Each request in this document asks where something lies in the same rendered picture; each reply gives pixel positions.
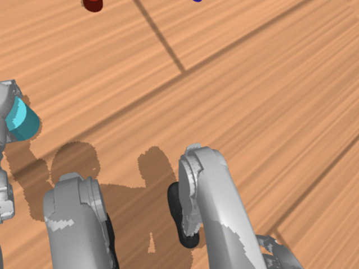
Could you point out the left robot foot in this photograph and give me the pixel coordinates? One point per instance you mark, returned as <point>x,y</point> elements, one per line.
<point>111,242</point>

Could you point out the left robot arm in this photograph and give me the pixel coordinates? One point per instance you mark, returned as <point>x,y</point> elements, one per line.
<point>7,205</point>

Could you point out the right robot hand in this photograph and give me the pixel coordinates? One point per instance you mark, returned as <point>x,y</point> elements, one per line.
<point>282,257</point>

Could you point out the right robot foot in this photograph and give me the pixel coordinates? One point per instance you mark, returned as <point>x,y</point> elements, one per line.
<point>176,212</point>

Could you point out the left robot hand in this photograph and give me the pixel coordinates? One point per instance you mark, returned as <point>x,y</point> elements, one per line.
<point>8,91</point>

